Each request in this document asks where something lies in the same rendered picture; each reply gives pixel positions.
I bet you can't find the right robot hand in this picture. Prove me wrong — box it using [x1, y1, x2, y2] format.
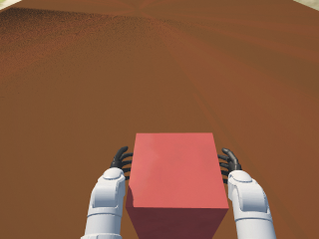
[217, 147, 242, 184]

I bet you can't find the left robot forearm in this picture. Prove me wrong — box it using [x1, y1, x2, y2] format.
[81, 167, 126, 239]

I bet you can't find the carton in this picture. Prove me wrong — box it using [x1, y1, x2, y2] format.
[125, 132, 229, 239]

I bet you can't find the right robot forearm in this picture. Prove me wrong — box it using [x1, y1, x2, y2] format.
[227, 170, 277, 239]

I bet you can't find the left robot hand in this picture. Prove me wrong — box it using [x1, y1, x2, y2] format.
[110, 145, 134, 180]

